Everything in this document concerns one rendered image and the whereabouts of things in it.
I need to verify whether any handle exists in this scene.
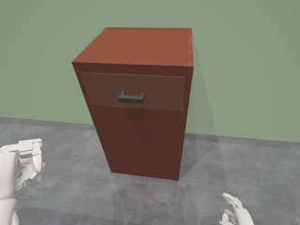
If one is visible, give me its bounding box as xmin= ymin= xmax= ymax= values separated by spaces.
xmin=118 ymin=91 xmax=144 ymax=104

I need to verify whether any left robot forearm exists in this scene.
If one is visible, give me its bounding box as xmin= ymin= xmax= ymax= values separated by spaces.
xmin=0 ymin=198 xmax=21 ymax=225

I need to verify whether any right robot hand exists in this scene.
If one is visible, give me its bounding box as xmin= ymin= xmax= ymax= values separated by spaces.
xmin=219 ymin=193 xmax=254 ymax=225

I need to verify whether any left robot hand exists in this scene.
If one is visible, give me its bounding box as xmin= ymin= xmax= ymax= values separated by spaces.
xmin=0 ymin=139 xmax=46 ymax=200

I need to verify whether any drawer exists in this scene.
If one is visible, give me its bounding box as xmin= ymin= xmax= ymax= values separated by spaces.
xmin=81 ymin=72 xmax=187 ymax=111

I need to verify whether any cabinet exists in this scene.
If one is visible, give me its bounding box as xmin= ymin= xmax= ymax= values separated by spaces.
xmin=71 ymin=27 xmax=194 ymax=181

